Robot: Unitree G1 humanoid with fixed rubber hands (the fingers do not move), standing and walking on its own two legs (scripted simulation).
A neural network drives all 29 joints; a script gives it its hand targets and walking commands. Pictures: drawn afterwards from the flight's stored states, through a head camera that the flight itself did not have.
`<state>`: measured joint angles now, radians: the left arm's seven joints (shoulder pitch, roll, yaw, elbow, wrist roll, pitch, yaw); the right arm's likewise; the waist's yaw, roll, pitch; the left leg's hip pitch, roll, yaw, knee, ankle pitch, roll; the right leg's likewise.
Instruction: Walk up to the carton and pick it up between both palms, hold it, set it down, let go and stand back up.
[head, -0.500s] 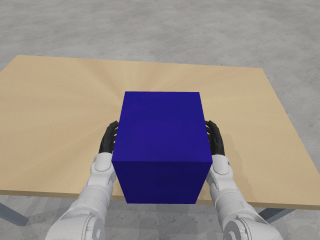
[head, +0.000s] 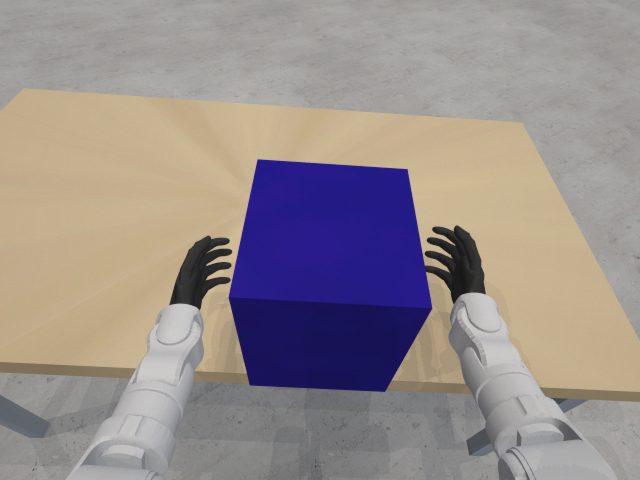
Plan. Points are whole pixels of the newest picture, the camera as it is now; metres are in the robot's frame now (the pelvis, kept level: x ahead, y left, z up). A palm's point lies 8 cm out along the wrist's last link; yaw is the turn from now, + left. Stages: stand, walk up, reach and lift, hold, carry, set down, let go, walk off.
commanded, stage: set down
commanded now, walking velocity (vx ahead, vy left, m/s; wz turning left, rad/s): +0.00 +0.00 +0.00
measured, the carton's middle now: (325, 282) +0.39 -0.01 +0.01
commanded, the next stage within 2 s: none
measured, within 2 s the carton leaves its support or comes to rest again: neither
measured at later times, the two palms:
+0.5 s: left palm (161, 347) +0.29 +0.20 +0.02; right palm (478, 346) +0.29 -0.19 +0.02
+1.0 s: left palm (141, 411) +0.22 +0.21 +0.00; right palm (483, 394) +0.23 -0.19 +0.01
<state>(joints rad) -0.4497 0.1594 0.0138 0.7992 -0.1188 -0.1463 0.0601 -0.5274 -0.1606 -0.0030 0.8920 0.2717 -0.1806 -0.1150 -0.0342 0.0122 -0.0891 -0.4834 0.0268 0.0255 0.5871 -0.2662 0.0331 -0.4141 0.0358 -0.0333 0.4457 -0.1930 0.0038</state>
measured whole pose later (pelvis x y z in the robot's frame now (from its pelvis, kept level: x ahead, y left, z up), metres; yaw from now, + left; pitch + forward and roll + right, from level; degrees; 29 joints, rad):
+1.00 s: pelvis -0.02 -0.02 +0.01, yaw +1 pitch -2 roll -1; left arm 0.02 0.27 -0.07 0.50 -0.24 -0.18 0.00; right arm 0.03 -0.04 -0.02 0.44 0.13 -0.12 -0.12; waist 0.01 -0.01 0.01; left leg -0.25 0.01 0.01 0.50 -0.23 0.02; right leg -0.21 0.03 -0.03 0.44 -0.20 -0.01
